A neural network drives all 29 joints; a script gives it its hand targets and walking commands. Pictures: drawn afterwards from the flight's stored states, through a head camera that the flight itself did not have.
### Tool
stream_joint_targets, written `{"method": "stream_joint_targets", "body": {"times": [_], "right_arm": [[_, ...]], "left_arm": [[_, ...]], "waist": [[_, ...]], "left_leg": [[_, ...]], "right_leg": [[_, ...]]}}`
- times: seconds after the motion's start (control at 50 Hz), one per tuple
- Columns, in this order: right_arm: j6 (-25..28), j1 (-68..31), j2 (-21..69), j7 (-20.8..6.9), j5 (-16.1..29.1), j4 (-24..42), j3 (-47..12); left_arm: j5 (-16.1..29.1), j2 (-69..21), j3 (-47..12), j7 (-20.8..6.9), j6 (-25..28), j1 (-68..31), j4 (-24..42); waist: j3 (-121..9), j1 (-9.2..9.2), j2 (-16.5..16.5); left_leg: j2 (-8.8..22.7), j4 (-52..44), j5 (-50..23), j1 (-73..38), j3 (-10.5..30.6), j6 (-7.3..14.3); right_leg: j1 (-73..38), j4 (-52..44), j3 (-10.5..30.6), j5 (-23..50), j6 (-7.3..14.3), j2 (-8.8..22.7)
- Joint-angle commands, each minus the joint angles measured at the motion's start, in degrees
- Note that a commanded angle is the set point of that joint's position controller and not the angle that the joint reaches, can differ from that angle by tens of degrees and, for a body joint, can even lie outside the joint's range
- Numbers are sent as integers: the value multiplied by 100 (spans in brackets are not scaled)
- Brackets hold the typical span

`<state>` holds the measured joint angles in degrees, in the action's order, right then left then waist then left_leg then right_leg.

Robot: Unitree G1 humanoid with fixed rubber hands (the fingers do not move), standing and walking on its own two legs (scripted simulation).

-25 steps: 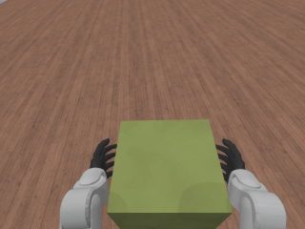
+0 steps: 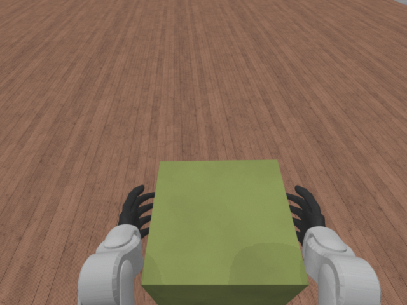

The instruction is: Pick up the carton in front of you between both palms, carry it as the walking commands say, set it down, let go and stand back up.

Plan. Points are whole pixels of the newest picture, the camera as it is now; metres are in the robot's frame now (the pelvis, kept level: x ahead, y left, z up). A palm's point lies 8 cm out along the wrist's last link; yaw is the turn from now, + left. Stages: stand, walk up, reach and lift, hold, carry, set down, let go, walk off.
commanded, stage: carry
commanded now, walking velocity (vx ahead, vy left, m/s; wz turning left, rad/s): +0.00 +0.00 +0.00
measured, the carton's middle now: (219, 242) +0.24 +0.00 +0.03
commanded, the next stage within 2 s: none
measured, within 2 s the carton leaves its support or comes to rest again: neither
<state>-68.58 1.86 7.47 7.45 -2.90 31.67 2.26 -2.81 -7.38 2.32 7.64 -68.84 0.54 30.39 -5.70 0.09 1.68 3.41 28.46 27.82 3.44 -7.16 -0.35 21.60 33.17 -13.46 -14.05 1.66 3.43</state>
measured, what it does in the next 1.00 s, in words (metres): shifts its weight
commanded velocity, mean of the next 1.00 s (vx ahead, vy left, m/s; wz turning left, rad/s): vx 0.00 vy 0.00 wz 0.00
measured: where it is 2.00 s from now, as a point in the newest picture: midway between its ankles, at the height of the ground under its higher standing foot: outside the picture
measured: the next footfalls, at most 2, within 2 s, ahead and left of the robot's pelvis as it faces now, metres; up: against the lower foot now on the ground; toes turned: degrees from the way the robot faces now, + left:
left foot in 1.70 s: +0.31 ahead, +0.14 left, +0.00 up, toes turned +7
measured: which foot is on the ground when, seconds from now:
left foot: down 0.00-1.00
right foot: down 0.00-1.00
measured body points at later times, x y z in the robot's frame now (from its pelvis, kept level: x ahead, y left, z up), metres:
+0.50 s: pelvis -0.04 +0.01 +0.00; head -0.06 +0.00 +0.45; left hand +0.22 +0.16 +0.06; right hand +0.22 -0.14 +0.06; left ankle -0.14 +0.09 -0.73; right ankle +0.03 -0.11 -0.73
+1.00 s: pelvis -0.06 +0.01 +0.00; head -0.05 +0.01 +0.45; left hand +0.24 +0.16 +0.03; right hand +0.24 -0.14 +0.03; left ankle -0.14 +0.09 -0.73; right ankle +0.03 -0.11 -0.73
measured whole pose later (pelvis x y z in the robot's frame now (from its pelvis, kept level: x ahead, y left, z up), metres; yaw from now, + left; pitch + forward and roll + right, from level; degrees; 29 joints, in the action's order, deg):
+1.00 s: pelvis -0.06 +0.01 +0.00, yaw +0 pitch +1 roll +0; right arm -39.7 -10.5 7.8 1.4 -12.2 -5.9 8.7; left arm -12.0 -7.9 9.5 1.7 -39.4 -11.0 -6.9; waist -1.3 0.1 0.9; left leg 1.1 31.3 24.5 8.0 -7.6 1.6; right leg 23.1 29.5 -12.6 -7.0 1.7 5.4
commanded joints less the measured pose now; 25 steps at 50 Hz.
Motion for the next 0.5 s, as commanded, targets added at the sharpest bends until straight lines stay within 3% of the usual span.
{"method": "stream_joint_targets", "body": {"times": [0.0,0.2,0.34,0.48], "right_arm": [[24,-2131,4252,-712,1518,458,-3590],[144,-2210,4081,-893,1300,-152,-3510],[644,-2559,3967,-1075,1015,-877,-3255],[1248,-2712,3971,-1244,719,-1634,-2969]], "left_arm": [[1485,-4414,-3597,-672,33,-2042,478],[1291,-4217,-3542,-876,161,-2130,-127],[1047,-4087,-3263,-1096,659,-2483,-836],[785,-4041,-2941,-1286,1249,-2625,-1576]], "waist": [[-880,9,74],[-635,-8,-17],[-576,-14,-64],[-698,-7,-96]], "left_leg": [[666,-239,-3902,534,206,37],[561,-495,-2644,824,323,86],[518,-640,-1983,997,399,170],[495,-595,-1878,1031,421,200]], "right_leg": [[-1291,-31,551,2514,67,562],[-1226,-344,678,1974,14,615],[-1226,-526,731,1521,1,619],[-1262,-549,733,1606,22,653]]}}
